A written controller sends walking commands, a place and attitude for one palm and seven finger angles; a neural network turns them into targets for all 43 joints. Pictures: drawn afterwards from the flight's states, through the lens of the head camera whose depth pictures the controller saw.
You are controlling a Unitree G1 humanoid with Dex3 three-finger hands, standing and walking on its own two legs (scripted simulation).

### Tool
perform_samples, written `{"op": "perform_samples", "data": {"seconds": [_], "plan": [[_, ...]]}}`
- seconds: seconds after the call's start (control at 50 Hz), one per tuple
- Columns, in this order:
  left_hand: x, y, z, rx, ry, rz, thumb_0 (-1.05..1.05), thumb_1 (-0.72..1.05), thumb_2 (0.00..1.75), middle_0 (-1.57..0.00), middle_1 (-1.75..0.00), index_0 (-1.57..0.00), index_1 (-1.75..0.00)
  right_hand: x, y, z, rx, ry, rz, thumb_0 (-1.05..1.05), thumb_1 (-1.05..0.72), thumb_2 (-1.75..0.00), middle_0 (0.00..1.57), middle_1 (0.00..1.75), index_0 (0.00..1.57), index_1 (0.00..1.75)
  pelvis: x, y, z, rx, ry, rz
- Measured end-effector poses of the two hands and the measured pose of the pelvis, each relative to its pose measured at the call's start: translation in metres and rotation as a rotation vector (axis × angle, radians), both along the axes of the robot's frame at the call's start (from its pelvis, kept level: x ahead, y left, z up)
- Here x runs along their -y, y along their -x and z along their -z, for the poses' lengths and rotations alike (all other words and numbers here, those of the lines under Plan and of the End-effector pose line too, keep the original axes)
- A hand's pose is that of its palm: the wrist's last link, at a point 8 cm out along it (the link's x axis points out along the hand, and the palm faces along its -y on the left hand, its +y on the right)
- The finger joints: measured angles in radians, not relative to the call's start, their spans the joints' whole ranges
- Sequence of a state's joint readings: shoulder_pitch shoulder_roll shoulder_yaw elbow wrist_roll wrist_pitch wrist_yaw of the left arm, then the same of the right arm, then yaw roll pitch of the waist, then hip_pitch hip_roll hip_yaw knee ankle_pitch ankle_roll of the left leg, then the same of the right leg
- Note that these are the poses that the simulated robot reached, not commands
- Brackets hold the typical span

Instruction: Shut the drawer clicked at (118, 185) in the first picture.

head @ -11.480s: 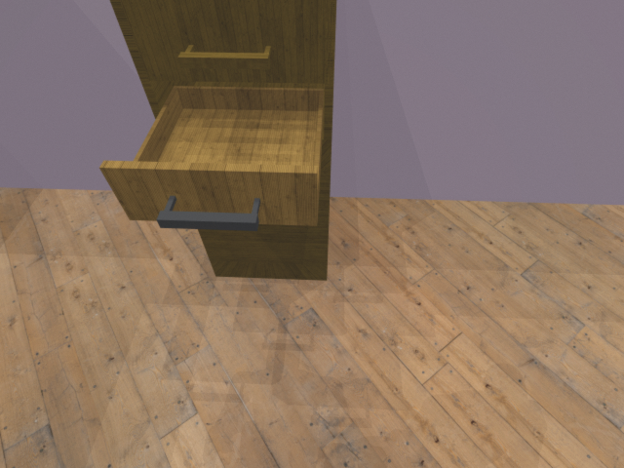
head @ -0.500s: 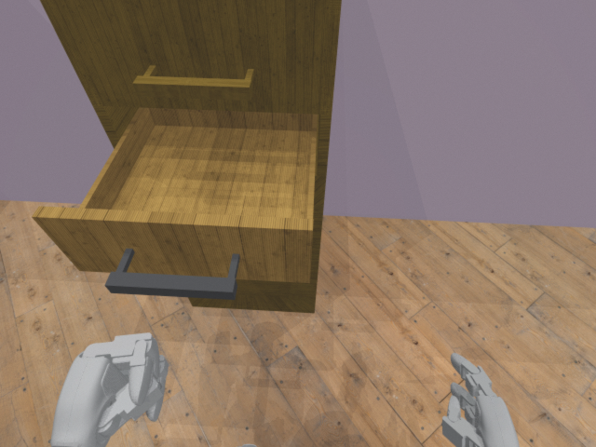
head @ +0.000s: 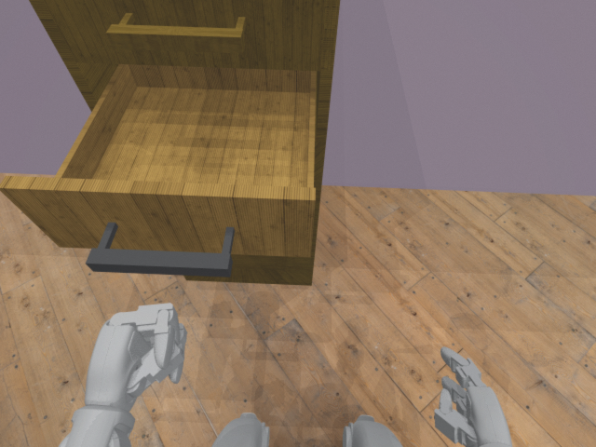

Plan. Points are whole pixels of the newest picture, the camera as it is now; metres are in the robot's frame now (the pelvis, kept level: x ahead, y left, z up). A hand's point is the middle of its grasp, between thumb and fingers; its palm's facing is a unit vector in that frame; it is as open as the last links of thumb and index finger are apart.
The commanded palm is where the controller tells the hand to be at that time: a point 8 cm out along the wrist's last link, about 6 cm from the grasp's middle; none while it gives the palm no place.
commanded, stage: bring the fist close to the handle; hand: left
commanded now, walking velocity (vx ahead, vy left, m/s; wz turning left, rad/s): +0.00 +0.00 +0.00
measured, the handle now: (165, 247) +0.36 +0.20 +0.05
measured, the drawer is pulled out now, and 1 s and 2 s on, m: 0.26 0.26 0.14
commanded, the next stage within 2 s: push the drawer shut in 0.46 s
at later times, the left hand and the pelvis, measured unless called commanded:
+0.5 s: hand (179, 347) +0.23 +0.15 +0.04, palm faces +0.00 -1.00 -0.04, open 3.3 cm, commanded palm +0.21 +0.21 +0.05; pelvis +0.00 +0.00 -0.01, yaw +0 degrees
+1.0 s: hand (192, 306) +0.28 +0.14 +0.05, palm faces -0.04 -1.00 -0.05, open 3.2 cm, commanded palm +0.27 +0.21 +0.05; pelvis +0.00 +0.00 +0.00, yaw +0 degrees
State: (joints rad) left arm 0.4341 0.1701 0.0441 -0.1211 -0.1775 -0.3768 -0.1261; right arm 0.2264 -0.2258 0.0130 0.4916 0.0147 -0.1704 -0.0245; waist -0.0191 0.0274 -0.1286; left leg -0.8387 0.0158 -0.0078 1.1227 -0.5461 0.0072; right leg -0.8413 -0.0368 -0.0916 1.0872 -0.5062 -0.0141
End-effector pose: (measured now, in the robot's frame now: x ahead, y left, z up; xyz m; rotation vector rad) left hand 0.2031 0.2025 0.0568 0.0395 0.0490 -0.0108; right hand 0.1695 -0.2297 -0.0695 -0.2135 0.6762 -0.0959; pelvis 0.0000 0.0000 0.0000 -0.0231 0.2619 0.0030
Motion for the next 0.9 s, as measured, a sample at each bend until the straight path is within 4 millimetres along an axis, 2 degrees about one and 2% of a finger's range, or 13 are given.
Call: {"op": "perform_samples", "data": {"seconds": [0.16, 0.3, 0.38, 0.48, 0.62, 0.78, 0.9], "plan": [[0.000, -0.014, 0.009, 0.010, -0.005, 0.003, 0.02, 0.90, 0.90, -1.40, -1.60, -1.40, -1.60, 0.007, 0.007, 0.009, -0.044, 0.012, 0.014, 0.01, -0.91, -0.90, 0.20, 0.30, 0.20, 0.30, 0.001, 0.000, 0.006, -0.024, 0.000, 0.004], [-0.001, -0.009, 0.000, 0.004, -0.010, -0.008, 0.02, 0.90, 0.90, -1.40, -1.60, -1.39, -1.60, 0.008, 0.010, 0.007, -0.056, 0.000, 0.035, 0.01, -0.91, -0.90, 0.20, 0.30, 0.20, 0.30, 0.001, -0.003, 0.002, -0.020, -0.002, 0.007], [-0.004, -0.006, 0.004, -0.004, -0.012, -0.018, 0.02, 0.90, 0.90, -1.40, -1.60, -1.40, -1.60, 0.008, 0.007, 0.007, -0.051, 0.006, 0.027, 0.01, -0.91, -0.90, 0.20, 0.30, 0.20, 0.30, 0.002, -0.002, 0.003, -0.021, -0.001, 0.003], [-0.004, -0.007, 0.010, -0.005, -0.007, -0.010, 0.02, 0.90, 0.90, -1.40, -1.60, -1.40, -1.60, 0.008, 0.003, 0.007, -0.043, 0.016, 0.015, 0.01, -0.91, -0.90, 0.20, 0.30, 0.20, 0.30, 0.002, -0.001, 0.005, -0.026, 0.002, 0.000], [-0.001, -0.012, 0.001, 0.028, -0.011, 0.004, 0.02, 0.90, 0.90, -1.40, -1.60, -1.40, -1.60, 0.006, 0.000, 0.005, -0.032, 0.010, 0.018, 0.01, -0.91, -0.90, 0.20, 0.30, 0.20, 0.30, 0.001, -0.002, 0.004, -0.024, 0.003, -0.001], [-0.003, -0.030, 0.011, 0.009, -0.010, 0.008, 0.02, 0.89, 0.90, -1.40, -1.60, -1.40, -1.60, 0.007, 0.004, 0.009, -0.052, 0.018, 0.011, 0.01, -0.91, -0.90, 0.20, 0.30, 0.20, 0.30, 0.001, 0.000, 0.006, -0.029, 0.004, -0.002], [0.001, -0.046, 0.001, 0.048, -0.006, 0.020, 0.02, 0.90, 0.90, -1.40, -1.60, -1.40, -1.60, 0.008, 0.011, 0.010, -0.077, 0.016, 0.024, 0.01, -0.91, -0.90, 0.20, 0.30, 0.20, 0.30, 0.000, -0.002, 0.003, -0.029, 0.002, 0.000]]}}
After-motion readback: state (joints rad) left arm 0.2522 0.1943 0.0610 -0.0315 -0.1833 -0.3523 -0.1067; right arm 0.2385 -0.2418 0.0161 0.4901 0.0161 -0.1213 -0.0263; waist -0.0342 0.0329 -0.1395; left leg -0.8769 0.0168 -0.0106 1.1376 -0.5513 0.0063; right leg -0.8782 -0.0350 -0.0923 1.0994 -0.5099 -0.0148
